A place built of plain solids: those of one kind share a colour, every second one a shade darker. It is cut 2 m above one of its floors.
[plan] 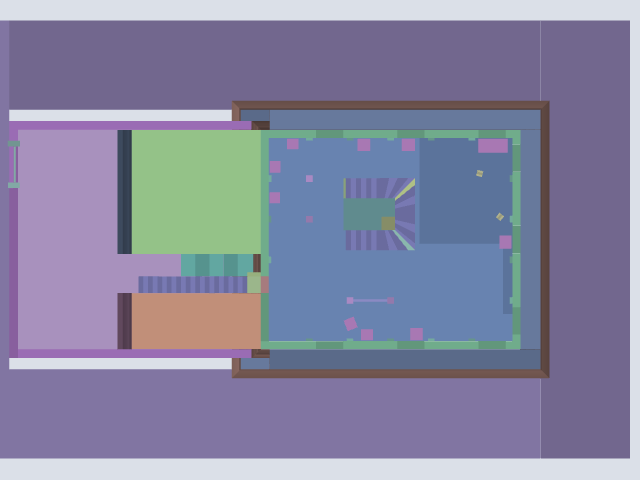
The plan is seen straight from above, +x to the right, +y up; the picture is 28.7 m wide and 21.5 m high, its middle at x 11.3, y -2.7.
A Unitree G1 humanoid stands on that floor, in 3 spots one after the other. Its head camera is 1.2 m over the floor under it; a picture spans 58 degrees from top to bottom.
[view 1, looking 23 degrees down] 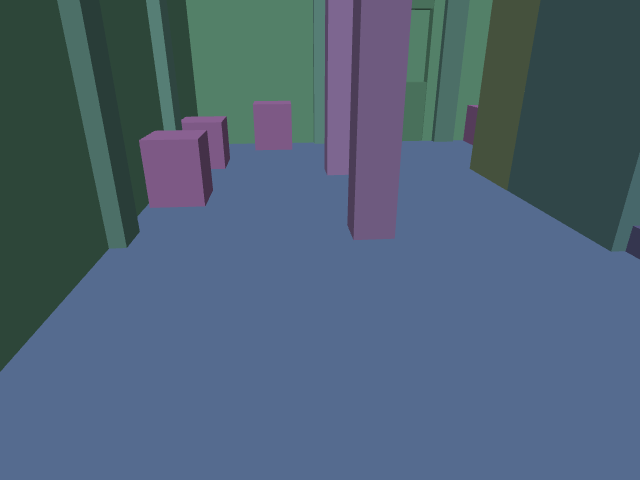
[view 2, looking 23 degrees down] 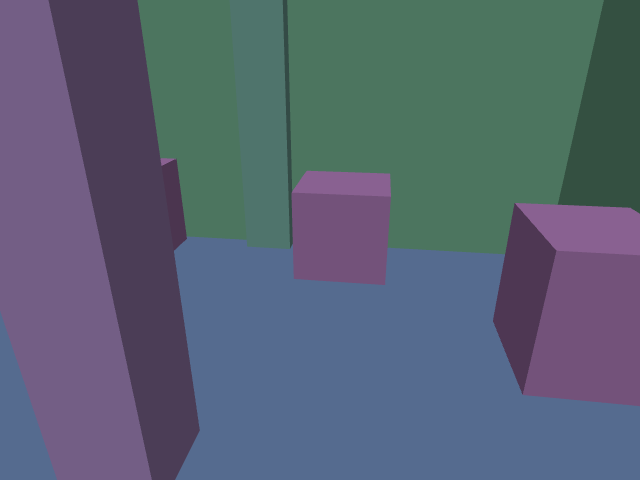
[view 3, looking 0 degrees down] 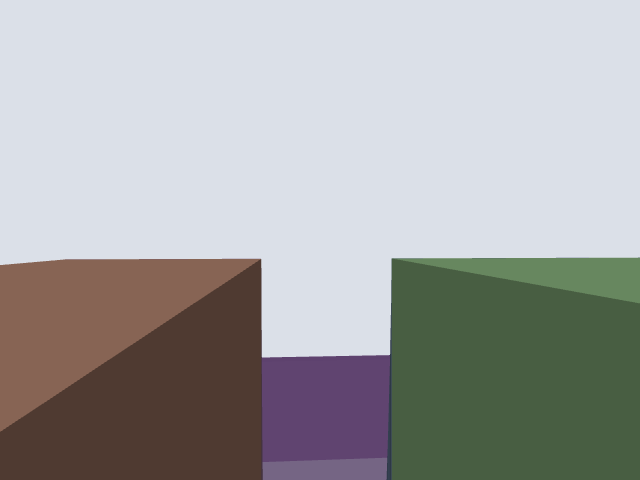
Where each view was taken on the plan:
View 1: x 10.19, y -4.70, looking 85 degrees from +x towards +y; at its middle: floor_storey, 3.07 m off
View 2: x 11.73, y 0.77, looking -172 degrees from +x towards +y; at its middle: chest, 2.41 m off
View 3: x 8.64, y -4.70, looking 176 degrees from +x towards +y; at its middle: nothing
